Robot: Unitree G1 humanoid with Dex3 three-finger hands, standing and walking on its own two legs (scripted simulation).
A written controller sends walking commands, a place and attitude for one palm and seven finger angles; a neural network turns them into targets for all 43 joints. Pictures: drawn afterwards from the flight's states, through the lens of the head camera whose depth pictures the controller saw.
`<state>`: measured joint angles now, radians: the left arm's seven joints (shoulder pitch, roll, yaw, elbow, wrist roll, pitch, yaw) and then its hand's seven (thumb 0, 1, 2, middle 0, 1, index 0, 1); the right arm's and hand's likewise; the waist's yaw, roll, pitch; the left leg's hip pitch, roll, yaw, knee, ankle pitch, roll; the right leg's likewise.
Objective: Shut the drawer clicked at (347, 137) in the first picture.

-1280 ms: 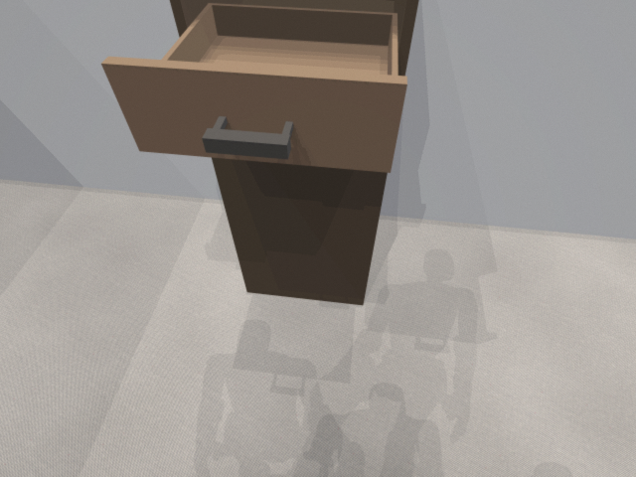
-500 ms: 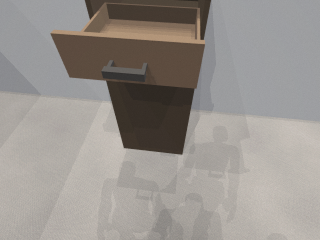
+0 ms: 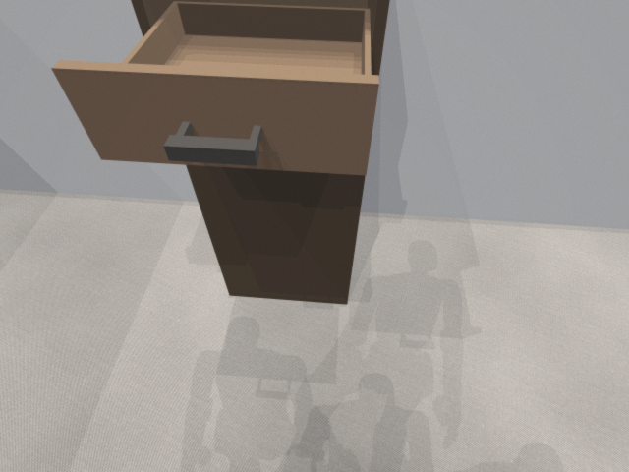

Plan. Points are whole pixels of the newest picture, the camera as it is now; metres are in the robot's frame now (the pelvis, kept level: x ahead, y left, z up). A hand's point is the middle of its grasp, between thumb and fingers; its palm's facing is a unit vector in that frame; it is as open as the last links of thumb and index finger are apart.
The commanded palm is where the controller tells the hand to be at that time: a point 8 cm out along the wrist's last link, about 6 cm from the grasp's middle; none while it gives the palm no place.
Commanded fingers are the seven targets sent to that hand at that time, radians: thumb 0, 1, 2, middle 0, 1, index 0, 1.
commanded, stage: take the last steps up to it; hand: left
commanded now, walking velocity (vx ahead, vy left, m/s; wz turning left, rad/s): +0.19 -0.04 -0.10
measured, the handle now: (217, 140) +0.46 +0.15 +0.18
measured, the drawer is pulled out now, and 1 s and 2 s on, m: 0.28 0.28 0.28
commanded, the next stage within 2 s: come to a stop and stand still in 0.22 s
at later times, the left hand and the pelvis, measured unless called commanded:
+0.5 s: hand out of the picture +0.14 +0.17 -0.18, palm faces +0.01 -0.98 -0.20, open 7.3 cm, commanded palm none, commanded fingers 0.00 0.90 0.90 -0.20 -0.30 -0.20 -0.30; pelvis +0.10 -0.01 +0.00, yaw -3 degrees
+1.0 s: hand (219, 411) +0.23 +0.16 -0.16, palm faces -0.01 -0.96 -0.29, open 7.4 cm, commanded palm none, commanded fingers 0.00 0.90 0.90 -0.20 -0.30 -0.20 -0.30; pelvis +0.13 -0.04 +0.00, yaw -2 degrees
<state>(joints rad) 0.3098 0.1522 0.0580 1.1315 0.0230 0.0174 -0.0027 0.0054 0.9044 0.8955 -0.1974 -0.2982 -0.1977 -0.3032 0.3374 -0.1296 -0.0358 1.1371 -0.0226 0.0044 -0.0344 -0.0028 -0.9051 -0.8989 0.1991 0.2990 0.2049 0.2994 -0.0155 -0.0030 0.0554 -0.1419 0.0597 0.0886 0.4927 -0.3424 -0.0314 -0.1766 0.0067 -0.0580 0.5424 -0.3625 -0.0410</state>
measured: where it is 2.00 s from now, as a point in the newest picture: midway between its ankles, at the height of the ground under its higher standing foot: outside the picture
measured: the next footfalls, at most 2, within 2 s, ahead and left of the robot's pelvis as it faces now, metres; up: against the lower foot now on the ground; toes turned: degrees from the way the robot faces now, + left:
left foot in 0.30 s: +0.19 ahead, +0.07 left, +0.00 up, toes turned -1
right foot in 0.52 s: +0.16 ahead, -0.12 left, +0.00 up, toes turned -5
